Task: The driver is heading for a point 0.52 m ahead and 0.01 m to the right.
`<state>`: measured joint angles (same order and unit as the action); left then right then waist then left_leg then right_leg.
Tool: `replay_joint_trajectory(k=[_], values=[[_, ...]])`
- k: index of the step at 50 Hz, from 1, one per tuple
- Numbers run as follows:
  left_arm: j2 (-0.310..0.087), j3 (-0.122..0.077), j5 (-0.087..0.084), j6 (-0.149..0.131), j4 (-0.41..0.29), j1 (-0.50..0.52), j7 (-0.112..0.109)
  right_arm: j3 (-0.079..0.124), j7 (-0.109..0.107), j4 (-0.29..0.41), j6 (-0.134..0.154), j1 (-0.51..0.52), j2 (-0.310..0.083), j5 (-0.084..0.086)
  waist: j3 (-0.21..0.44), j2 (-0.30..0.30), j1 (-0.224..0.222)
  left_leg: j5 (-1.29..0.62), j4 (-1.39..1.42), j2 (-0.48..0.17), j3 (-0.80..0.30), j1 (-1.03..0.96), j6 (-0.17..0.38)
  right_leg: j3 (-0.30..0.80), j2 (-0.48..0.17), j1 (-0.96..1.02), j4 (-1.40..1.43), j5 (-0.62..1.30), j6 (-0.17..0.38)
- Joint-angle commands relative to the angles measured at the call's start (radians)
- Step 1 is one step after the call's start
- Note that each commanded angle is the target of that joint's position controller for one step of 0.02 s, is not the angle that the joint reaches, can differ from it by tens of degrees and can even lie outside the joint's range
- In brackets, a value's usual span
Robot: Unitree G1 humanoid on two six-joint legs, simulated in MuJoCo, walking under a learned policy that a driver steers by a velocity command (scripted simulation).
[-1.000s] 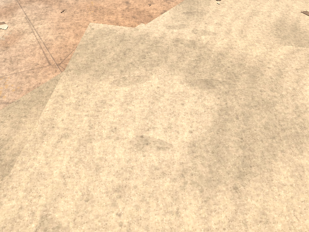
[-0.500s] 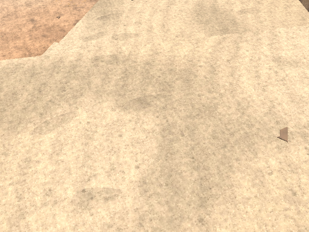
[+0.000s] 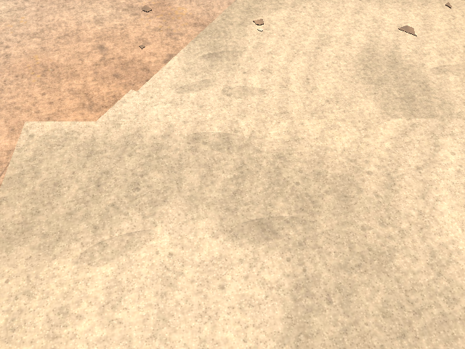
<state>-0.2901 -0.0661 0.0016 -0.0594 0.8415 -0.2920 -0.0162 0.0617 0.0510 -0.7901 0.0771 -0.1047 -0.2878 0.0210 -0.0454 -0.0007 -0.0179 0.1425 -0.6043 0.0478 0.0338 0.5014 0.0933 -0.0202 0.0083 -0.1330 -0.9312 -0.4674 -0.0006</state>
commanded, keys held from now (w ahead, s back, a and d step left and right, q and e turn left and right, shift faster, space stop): w+q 0.06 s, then w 0.40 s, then no key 0.54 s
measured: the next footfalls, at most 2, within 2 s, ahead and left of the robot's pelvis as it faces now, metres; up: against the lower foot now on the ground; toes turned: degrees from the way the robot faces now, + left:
right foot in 0.46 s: +0.46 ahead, -0.11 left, +0.00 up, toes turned +6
left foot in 0.86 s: +0.55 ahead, +0.14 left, +0.00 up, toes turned +6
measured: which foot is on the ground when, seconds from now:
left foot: down 0.00-0.46, up 0.48-0.84, down 0.86-1.00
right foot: up 0.00-0.44, down 0.46-1.00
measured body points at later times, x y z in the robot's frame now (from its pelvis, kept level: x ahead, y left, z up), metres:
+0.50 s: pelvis +0.31 -0.02 +0.01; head +0.34 -0.03 +0.45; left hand +0.49 +0.25 -0.07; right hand +0.36 -0.31 -0.13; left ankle +0.12 +0.08 -0.68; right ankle +0.42 -0.11 -0.72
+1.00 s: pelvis +0.47 +0.01 +0.02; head +0.48 +0.02 +0.47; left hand +0.52 +0.28 -0.12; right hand +0.65 -0.22 -0.09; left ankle +0.51 +0.13 -0.72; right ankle +0.42 -0.11 -0.72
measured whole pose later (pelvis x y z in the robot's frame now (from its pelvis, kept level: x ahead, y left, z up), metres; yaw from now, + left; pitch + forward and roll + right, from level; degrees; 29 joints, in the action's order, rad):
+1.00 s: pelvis +0.47 +0.01 +0.02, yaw +7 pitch +1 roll -1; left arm -0.25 -0.02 0.01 -0.02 0.90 -0.21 -0.01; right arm 0.04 -0.01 -0.79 0.00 -0.13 -0.24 -0.01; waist 0.00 0.01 -0.02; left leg 0.19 -0.53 -0.01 -0.02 0.36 0.00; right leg -0.02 0.01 -0.16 -0.50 -0.36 0.00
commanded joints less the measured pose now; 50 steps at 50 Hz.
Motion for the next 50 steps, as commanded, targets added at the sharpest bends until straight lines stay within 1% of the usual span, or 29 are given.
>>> replay_joint_trajectory(k=[1,2,3,5,8,12,14,17,20,21,22,23,24,25,26,27,28,29,31,34,36,39,42,43,44,45,46,47,50], values=[[-0.124,-0.005,-0.042,-0.083,-0.141,0.070,0.025,0.049,-0.015,0.016,0.000,-0.248,-0.164,0.001,0.244,-0.100,0.131,0.204,0.308,-0.324,-0.646,-0.752,0.239,0.135,-0.028,-0.660,-0.431,0.021,0.022],[-0.119,-0.006,-0.024,-0.091,-0.150,0.108,0.020,0.042,-0.016,0.029,0.001,-0.187,-0.146,-0.004,0.145,-0.011,0.092,0.110,0.325,-0.287,-0.547,-0.586,0.214,0.120,-0.067,-0.633,-0.328,0.082,0.024],[-0.132,-0.017,0.000,-0.085,-0.151,0.116,0.012,0.031,-0.020,0.045,0.002,-0.143,-0.115,-0.011,0.106,-0.002,0.058,0.012,0.346,-0.255,-0.478,-0.472,0.199,0.118,-0.097,-0.565,-0.241,0.121,0.017],[-0.114,-0.018,0.009,-0.063,-0.144,0.066,0.011,0.024,-0.028,0.064,0.000,-0.108,-0.104,-0.020,0.088,-0.043,0.014,-0.116,0.383,-0.231,-0.411,-0.358,0.204,0.104,-0.120,-0.485,-0.165,0.151,-0.006],[-0.076,-0.006,0.012,-0.040,-0.156,0.094,0.004,0.030,-0.042,0.050,0.007,-0.139,-0.135,-0.017,0.062,-0.052,0.018,-0.262,0.416,-0.205,-0.294,-0.282,0.197,0.067,-0.126,-0.483,-0.016,0.269,-0.046],[-0.043,0.009,0.005,-0.047,-0.185,0.225,0.013,0.029,-0.053,0.027,0.003,-0.193,-0.144,-0.006,0.041,-0.060,0.078,-0.214,0.416,-0.142,-0.192,-0.269,0.127,0.041,-0.088,-0.417,0.277,0.568,-0.049],[-0.041,0.011,-0.005,-0.054,-0.200,0.284,0.022,0.028,-0.053,0.010,0.000,-0.234,-0.148,-0.004,0.025,-0.066,0.108,-0.152,0.418,-0.163,-0.212,-0.299,0.123,0.035,-0.069,-0.402,0.353,0.635,-0.041],[-0.058,0.008,-0.008,-0.063,-0.225,0.342,0.038,0.028,-0.054,-0.012,-0.012,-0.277,-0.149,-0.003,0.005,-0.066,0.124,-0.182,0.358,-0.219,-0.259,-0.439,0.119,0.047,-0.060,-0.470,0.420,0.565,-0.011],[-0.082,0.000,-0.008,-0.070,-0.228,0.307,0.047,0.035,-0.062,-0.023,-0.027,-0.285,-0.165,-0.006,0.016,-0.088,0.089,-0.339,0.277,-0.262,-0.288,-0.544,0.096,0.039,-0.041,-0.443,0.455,0.434,0.034],[-0.101,-0.010,-0.007,-0.072,-0.212,0.241,0.046,0.036,-0.063,-0.018,-0.030,-0.265,-0.171,-0.006,0.053,-0.098,0.046,-0.499,0.205,-0.246,-0.272,-0.547,0.081,0.015,-0.016,-0.344,0.474,0.409,0.056],[-0.137,-0.028,-0.004,-0.074,-0.175,0.108,0.042,0.029,-0.062,-0.010,-0.033,-0.246,-0.157,-0.010,0.145,-0.084,-0.024,-0.608,0.058,-0.196,-0.230,-0.510,0.057,0.005,-0.012,-0.146,0.484,0.454,0.091],[-0.193,-0.042,0.011,-0.073,-0.148,-0.069,0.035,0.011,-0.061,0.016,-0.031,-0.231,-0.118,-0.026,0.295,-0.019,-0.098,-0.437,-0.204,-0.137,-0.189,-0.341,0.024,0.160,-0.160,0.151,0.432,0.502,0.162],[-0.267,-0.063,0.020,-0.063,-0.121,-0.145,0.037,-0.015,-0.057,0.021,-0.012,-0.376,-0.030,-0.015,0.424,0.260,-0.054,0.138,-0.587,0.039,-0.112,0.042,-0.060,0.589,-0.385,0.508,0.479,0.447,0.334],[-0.175,-0.039,-0.001,-0.057,-0.119,-0.152,0.040,-0.007,-0.052,0.006,0.001,-0.349,-0.096,-0.011,0.422,0.241,-0.079,0.454,-0.690,0.035,-0.202,0.164,-0.068,0.721,-0.412,0.511,0.563,0.465,0.339],[-0.133,-0.023,-0.003,-0.052,-0.134,-0.067,0.036,0.010,-0.049,0.025,0.005,-0.261,-0.151,0.004,0.267,0.151,-0.077,0.407,-0.735,-0.015,-0.200,0.213,-0.074,0.557,-0.386,0.378,0.557,0.573,0.298],[-0.114,-0.014,0.005,-0.047,-0.147,0.006,0.035,0.009,-0.051,0.038,0.003,-0.201,-0.146,-0.001,0.191,0.059,-0.049,0.346,-0.699,-0.062,-0.158,0.189,-0.084,0.422,-0.343,0.239,0.556,0.754,0.272],[-0.089,-0.005,0.004,-0.044,-0.145,0.053,0.039,0.013,-0.054,0.046,-0.003,-0.169,-0.137,-0.016,0.129,0.017,-0.021,0.319,-0.628,-0.091,-0.130,0.166,-0.095,0.331,-0.301,0.123,0.571,0.881,0.257],[-0.073,0.003,0.008,-0.045,-0.143,0.078,0.041,0.015,-0.056,0.045,-0.014,-0.181,-0.122,-0.019,0.114,0.035,0.012,0.295,-0.566,-0.117,-0.124,0.110,-0.101,0.275,-0.271,0.046,0.597,0.927,0.242],[-0.067,0.007,0.014,-0.048,-0.127,0.111,0.043,0.002,-0.060,0.030,-0.036,-0.230,-0.064,-0.018,0.120,0.080,0.052,0.244,-0.442,-0.122,-0.103,0.005,-0.125,0.193,-0.233,-0.053,0.633,1.019,0.242],[-0.110,-0.005,0.013,-0.038,-0.107,0.149,0.031,-0.011,-0.067,0.033,-0.046,-0.208,-0.036,-0.027,0.149,0.101,0.063,0.096,-0.224,-0.115,-0.074,-0.095,-0.141,0.092,-0.198,-0.109,0.649,1.070,0.234],[-0.121,-0.007,0.008,-0.024,-0.082,0.122,0.024,-0.009,-0.065,0.036,-0.048,-0.160,-0.045,-0.026,0.166,0.100,0.037,-0.024,-0.131,-0.102,-0.063,-0.133,-0.141,0.069,-0.188,-0.091,0.651,1.018,0.219],[-0.117,-0.003,0.004,-0.008,-0.045,0.095,0.022,-0.003,-0.064,0.049,-0.052,-0.091,-0.062,-0.026,0.144,0.090,0.013,-0.057,-0.039,-0.096,-0.073,-0.146,-0.127,0.088,-0.200,-0.062,0.637,0.874,0.207],[-0.103,0.005,-0.010,0.005,-0.023,0.115,0.020,0.006,-0.063,0.049,-0.048,-0.084,-0.067,-0.035,0.118,0.080,0.037,-0.117,0.128,-0.079,-0.058,-0.233,-0.089,0.111,-0.187,-0.071,0.570,0.674,0.168],[-0.081,0.012,-0.008,0.004,-0.008,0.082,0.020,0.012,-0.066,0.048,-0.045,-0.088,-0.088,-0.043,0.115,0.050,0.036,-0.252,0.201,-0.102,-0.088,-0.300,-0.068,0.110,-0.150,-0.086,0.534,0.577,0.126],[-0.057,0.020,0.015,-0.003,-0.004,0.032,0.021,0.023,-0.075,0.056,-0.045,-0.091,-0.145,-0.048,0.151,-0.032,0.002,-0.528,0.168,-0.195,-0.172,-0.403,-0.035,0.079,-0.089,-0.128,0.472,0.432,0.077],[-0.024,0.028,0.024,-0.006,0.023,-0.079,0.021,0.022,-0.081,0.056,-0.055,-0.064,-0.146,-0.045,0.197,-0.144,-0.062,-0.569,0.125,-0.265,-0.238,-0.488,0.050,0.041,-0.034,-0.195,0.460,0.202,0.031],[-0.027,0.034,0.023,0.001,0.027,-0.045,0.015,0.008,-0.076,0.057,-0.064,-0.044,-0.077,-0.034,0.198,-0.145,-0.033,-0.446,0.129,-0.253,-0.241,-0.449,0.070,0.030,-0.035,-0.171,0.472,0.148,0.007],[-0.048,0.030,0.017,0.015,0.022,-0.001,0.010,0.003,-0.069,0.056,-0.069,-0.020,-0.053,-0.028,0.164,-0.124,-0.022,-0.314,0.137,-0.212,-0.220,-0.397,0.046,0.027,-0.035,-0.158,0.492,0.173,0.001],[-0.078,0.022,0.013,0.054,0.032,0.033,0.000,0.008,-0.054,0.047,-0.061,-0.009,-0.074,-0.029,0.111,-0.076,-0.007,-0.267,0.125,-0.156,-0.169,-0.333,0.000,0.036,-0.041,-0.130,0.499,0.254,0.008]])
